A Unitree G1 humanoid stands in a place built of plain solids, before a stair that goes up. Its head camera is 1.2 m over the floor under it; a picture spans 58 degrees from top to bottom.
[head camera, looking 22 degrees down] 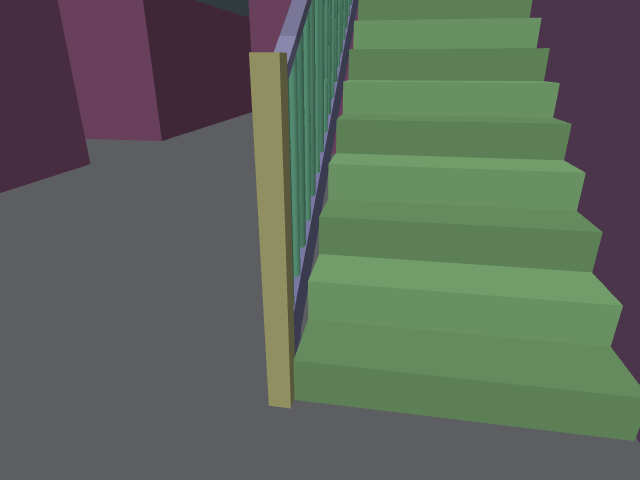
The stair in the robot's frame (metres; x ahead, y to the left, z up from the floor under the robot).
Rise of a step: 0.18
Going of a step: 0.28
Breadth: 1.20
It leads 10 degrees to the right of straight ahead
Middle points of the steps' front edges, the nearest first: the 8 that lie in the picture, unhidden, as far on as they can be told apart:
1.22 -0.49 0.19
1.50 -0.54 0.37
1.78 -0.59 0.56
2.07 -0.63 0.74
2.35 -0.68 0.93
2.63 -0.73 1.11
2.91 -0.77 1.30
3.19 -0.82 1.48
